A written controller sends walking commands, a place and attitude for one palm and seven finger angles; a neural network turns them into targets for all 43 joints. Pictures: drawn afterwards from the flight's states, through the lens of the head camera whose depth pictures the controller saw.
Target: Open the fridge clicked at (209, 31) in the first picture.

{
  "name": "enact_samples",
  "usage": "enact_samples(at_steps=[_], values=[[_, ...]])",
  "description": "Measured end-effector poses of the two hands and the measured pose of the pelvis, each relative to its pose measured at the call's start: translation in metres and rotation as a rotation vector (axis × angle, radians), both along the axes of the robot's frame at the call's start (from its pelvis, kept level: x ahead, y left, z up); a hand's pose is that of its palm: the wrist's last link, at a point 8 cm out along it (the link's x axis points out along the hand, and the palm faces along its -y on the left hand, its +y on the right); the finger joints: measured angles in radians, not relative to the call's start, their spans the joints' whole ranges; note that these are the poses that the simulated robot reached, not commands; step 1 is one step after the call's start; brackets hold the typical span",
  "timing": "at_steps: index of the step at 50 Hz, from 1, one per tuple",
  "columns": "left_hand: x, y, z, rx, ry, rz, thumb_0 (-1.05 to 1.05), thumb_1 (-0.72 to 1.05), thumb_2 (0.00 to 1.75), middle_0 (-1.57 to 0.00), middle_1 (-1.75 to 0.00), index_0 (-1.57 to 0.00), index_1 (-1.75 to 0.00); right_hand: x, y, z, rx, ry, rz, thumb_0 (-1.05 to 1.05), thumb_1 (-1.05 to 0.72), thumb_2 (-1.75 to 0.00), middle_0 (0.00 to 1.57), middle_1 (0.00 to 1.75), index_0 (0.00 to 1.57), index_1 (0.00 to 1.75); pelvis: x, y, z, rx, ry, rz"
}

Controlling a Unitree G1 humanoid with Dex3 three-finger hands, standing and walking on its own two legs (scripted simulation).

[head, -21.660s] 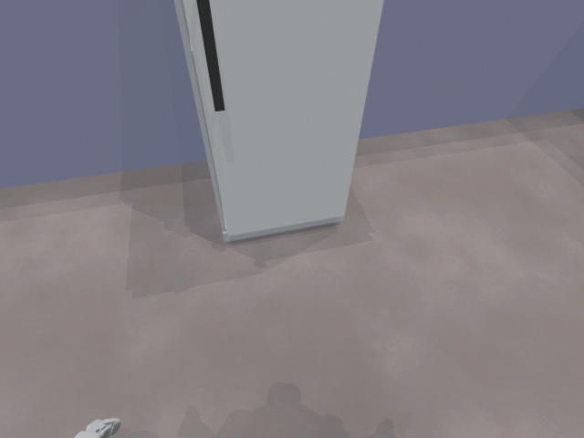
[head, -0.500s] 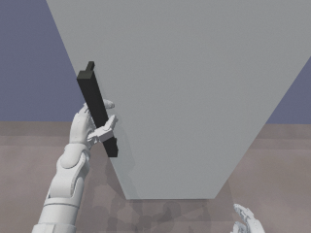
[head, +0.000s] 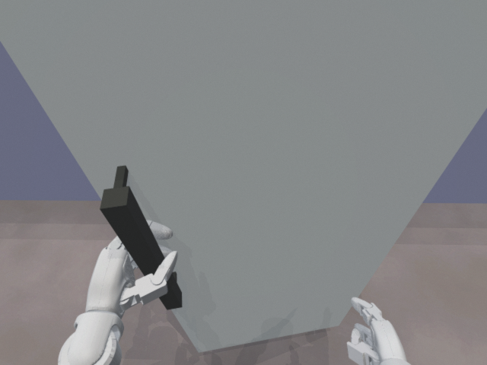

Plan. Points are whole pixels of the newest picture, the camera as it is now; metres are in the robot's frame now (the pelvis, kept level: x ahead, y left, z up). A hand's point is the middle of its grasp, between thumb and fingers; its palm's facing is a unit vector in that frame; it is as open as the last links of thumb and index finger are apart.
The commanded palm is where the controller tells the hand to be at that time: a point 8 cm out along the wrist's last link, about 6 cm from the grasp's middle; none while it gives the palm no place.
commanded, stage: walk backward, drawing the door open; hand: left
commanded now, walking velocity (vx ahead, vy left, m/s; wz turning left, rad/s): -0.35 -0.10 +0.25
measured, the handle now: (153, 249) +0.27 +0.16 +0.08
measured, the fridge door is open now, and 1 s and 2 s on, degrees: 11 38 66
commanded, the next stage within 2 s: stop walking and hold the door back in 1.80 s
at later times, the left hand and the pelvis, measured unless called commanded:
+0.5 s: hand (170, 316) +0.17 +0.11 +0.08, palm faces +0.33 -0.91 -0.27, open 6.8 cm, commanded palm +0.12 +0.15 +0.09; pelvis -0.06 -0.09 -0.01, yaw +8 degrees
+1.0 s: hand out of the picture +0.05 +0.01 +0.09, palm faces +0.53 -0.83 -0.18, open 6.9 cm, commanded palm -0.01 +0.04 +0.09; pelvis -0.12 -0.23 -0.02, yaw +32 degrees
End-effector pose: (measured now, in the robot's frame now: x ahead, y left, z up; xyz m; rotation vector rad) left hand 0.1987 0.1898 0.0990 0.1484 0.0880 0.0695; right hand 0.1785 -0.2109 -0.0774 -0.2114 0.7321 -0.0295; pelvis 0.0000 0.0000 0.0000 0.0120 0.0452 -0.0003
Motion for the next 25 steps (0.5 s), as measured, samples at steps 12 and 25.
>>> enact_samples(at_steps=[12, 25], values=[[-0.024, -0.014, 0.003, 0.135, -0.003, 0.160, -0.10, 0.53, 0.76, -0.44, -1.38, -0.33, -1.40, -0.016, -0.033, -0.038, 0.040, 0.093, 0.004, 0.01, -0.91, -0.90, 0.20, 0.30, 0.20, 0.30, -0.027, -0.041, -0.008, 0.041, 0.018, 0.050], [-0.064, -0.037, 0.000, 0.135, -0.055, 0.265, -0.09, 0.54, 0.77, -0.45, -1.39, -0.29, -1.40, -0.053, -0.073, -0.030, 0.021, 0.037, 0.023, 0.02, -0.91, -0.90, 0.20, 0.30, 0.20, 0.30, -0.055, -0.088, -0.014, 0.033, -0.071, 0.137]])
